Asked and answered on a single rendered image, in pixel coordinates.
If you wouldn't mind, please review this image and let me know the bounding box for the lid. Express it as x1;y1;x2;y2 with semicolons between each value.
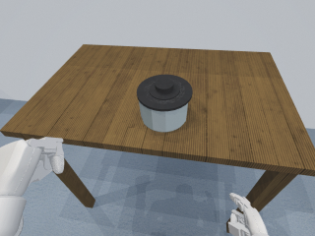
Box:
137;74;193;112

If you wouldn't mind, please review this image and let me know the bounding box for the table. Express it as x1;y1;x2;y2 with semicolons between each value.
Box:
0;44;315;233

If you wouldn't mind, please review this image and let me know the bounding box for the pot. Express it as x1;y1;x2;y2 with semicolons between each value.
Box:
139;101;188;133

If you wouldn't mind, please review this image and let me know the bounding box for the left robot hand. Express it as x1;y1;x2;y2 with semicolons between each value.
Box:
0;137;65;197

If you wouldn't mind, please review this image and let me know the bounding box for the right robot hand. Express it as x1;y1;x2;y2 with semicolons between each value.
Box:
228;193;268;236

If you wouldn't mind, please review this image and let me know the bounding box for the left robot forearm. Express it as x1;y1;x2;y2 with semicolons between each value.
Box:
0;195;27;236

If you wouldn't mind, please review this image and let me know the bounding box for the knob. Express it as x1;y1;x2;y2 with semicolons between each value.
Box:
155;78;174;92

